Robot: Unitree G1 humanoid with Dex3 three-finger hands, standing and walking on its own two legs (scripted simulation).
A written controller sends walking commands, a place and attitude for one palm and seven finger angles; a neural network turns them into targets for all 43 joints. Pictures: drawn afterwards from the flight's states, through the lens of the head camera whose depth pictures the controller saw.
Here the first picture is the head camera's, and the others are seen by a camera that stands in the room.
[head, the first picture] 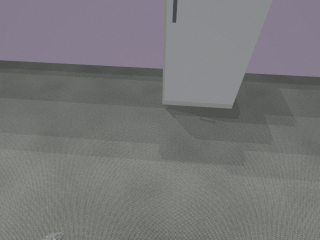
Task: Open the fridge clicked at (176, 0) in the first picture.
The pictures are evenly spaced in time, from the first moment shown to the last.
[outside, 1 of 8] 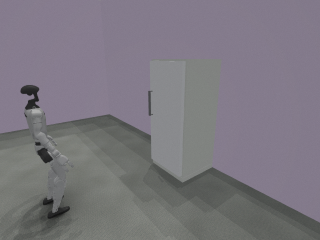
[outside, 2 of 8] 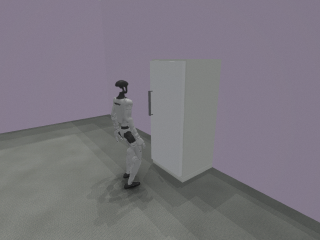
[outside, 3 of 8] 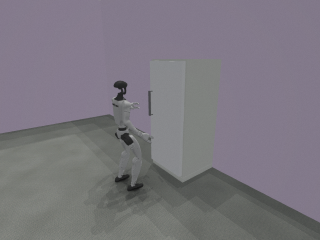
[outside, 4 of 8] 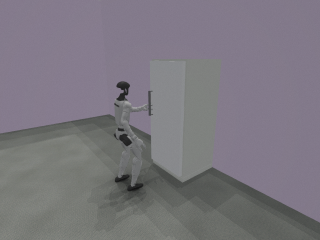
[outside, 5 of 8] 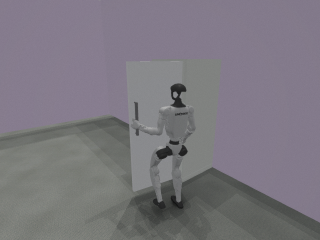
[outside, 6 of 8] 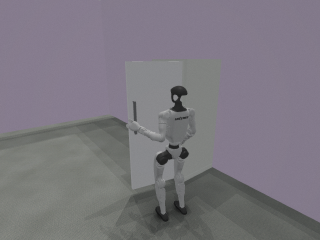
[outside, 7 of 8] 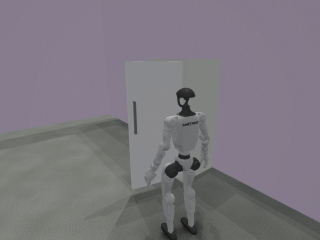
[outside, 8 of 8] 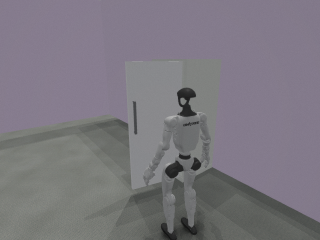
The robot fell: no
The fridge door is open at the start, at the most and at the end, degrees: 0 80 76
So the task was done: yes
